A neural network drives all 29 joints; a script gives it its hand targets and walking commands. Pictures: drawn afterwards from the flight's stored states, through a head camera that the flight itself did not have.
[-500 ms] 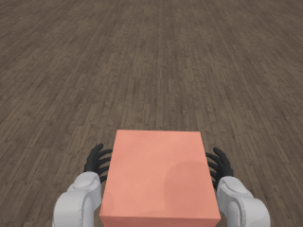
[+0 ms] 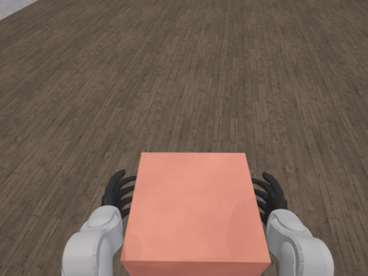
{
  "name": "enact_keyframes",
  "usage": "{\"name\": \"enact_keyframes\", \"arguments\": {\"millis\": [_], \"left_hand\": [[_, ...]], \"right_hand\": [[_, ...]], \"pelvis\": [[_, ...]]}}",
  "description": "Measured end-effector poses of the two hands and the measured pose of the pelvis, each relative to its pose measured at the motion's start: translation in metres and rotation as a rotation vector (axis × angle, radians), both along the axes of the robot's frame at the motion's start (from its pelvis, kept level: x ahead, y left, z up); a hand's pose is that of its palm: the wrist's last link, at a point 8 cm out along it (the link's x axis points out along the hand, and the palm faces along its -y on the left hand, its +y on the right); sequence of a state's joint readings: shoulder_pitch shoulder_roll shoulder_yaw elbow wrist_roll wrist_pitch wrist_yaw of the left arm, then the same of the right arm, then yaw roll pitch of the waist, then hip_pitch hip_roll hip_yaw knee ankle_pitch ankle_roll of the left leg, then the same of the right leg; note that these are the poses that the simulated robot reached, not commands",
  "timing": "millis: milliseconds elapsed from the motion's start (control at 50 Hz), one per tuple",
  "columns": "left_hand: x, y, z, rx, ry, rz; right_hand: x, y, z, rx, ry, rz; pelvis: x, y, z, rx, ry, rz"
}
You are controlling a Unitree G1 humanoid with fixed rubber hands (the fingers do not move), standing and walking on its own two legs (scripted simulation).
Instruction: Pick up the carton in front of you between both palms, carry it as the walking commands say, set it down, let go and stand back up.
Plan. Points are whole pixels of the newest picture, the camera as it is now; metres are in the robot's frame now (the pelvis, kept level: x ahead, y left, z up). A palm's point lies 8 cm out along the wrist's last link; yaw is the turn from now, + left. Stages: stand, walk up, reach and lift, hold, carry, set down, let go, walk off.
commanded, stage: carry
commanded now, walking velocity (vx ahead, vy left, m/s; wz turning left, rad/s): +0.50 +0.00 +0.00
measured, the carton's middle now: (192, 227) +0.23 +0.00 +0.00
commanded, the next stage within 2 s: none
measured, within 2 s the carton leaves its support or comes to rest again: neither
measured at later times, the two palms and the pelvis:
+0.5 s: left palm (138, 99) +0.59 +0.17 +0.06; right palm (239, 102) +0.56 -0.13 +0.07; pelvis +0.35 +0.04 -0.01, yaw -5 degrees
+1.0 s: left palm (164, 44) +0.92 +0.12 +0.08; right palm (239, 45) +0.92 -0.18 +0.07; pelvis +0.69 -0.02 -0.02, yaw -1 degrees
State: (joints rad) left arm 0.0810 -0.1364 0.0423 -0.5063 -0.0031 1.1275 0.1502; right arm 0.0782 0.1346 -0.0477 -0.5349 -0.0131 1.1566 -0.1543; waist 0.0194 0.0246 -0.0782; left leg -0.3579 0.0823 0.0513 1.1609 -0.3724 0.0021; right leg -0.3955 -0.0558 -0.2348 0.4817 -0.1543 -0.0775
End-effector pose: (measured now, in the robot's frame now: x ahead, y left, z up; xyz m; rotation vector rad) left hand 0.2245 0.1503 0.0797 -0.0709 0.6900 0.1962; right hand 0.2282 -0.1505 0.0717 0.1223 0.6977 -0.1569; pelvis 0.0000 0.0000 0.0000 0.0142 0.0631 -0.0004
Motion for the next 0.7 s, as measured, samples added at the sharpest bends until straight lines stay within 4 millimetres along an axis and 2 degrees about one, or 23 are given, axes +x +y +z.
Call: {"name": "enact_keyframes", "arguments": {"millis": [100,240,320,420,460,520,580,700], "left_hand": [[0.054,-0.006,0.019,0.007,-0.022,0.012],[0.155,-0.011,0.036,-0.001,-0.096,-0.034],[0.218,-0.005,0.026,-0.014,-0.097,-0.055],[0.306,0.012,-0.010,-0.048,-0.068,-0.069],[0.336,0.016,-0.019,-0.056,-0.018,-0.081],[0.373,0.018,-0.018,-0.048,0.037,-0.109],[0.409,0.018,-0.010,-0.049,0.042,-0.129],[0.480,0.019,0.005,-0.051,-0.008,-0.118]], "right_hand": [[0.058,-0.005,0.016,0.001,-0.024,0.019],[0.146,-0.011,0.035,-0.007,-0.099,-0.028],[0.203,-0.004,0.029,-0.017,-0.099,-0.051],[0.285,0.013,0.004,-0.050,-0.069,-0.066],[0.312,0.017,-0.004,-0.061,-0.020,-0.076],[0.340,0.020,-0.004,-0.055,0.035,-0.100],[0.370,0.020,0.005,-0.059,0.041,-0.120],[0.447,0.021,0.022,-0.067,-0.007,-0.103]], "pelvis": [[0.059,-0.008,0.015,0.019,0.007,-0.009],[0.155,-0.004,0.016,0.016,0.004,-0.026],[0.218,0.006,0.005,0.003,-0.003,-0.036],[0.303,0.025,-0.020,0.004,-0.023,-0.065],[0.328,0.032,-0.017,0.004,-0.017,-0.074],[0.360,0.039,-0.003,-0.016,-0.007,-0.087],[0.394,0.042,0.009,-0.035,0.003,-0.086],[0.471,0.038,0.020,-0.051,0.008,-0.066]]}}
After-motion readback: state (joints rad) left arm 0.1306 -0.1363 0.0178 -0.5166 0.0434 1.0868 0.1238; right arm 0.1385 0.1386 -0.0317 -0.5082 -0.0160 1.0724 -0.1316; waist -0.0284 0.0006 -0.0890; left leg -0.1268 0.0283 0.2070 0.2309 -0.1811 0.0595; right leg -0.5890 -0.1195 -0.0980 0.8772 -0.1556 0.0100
